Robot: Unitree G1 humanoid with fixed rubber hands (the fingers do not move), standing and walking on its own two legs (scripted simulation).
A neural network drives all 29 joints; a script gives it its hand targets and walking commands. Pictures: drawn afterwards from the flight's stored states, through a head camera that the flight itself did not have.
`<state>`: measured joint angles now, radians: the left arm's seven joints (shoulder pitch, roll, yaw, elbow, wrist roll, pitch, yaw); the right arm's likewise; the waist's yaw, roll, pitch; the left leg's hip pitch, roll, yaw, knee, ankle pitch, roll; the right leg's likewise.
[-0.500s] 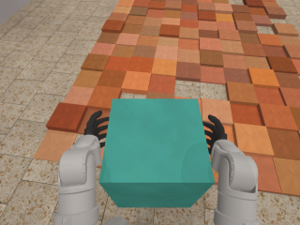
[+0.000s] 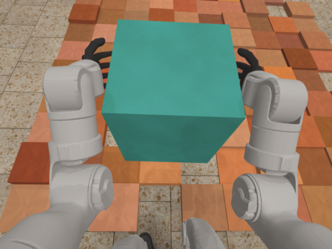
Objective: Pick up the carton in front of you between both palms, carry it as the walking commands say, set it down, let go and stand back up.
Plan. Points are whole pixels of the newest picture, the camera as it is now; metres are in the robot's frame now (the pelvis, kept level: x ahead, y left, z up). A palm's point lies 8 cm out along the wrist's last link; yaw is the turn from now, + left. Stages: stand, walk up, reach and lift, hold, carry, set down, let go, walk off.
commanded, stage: carry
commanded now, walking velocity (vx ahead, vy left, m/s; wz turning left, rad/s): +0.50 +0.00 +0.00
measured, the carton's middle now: (169, 102) +0.40 -0.01 +0.09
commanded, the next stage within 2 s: none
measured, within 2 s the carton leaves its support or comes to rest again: neither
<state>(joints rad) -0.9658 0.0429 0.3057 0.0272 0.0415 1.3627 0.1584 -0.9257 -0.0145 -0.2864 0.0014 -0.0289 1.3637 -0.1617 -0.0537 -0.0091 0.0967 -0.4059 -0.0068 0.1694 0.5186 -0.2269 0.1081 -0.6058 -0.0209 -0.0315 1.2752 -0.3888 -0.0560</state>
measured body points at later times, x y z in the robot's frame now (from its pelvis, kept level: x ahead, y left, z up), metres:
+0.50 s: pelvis +0.35 +0.00 +0.04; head +0.47 +0.02 +0.47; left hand +0.73 +0.22 +0.17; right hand +0.78 -0.08 +0.17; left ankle +0.48 +0.12 -0.67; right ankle +0.27 -0.11 -0.69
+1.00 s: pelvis +0.67 +0.05 +0.04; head +0.72 +0.04 +0.49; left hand +1.07 +0.18 +0.19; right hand +1.06 -0.12 +0.19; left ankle +0.54 +0.14 -0.62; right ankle +0.72 -0.02 -0.69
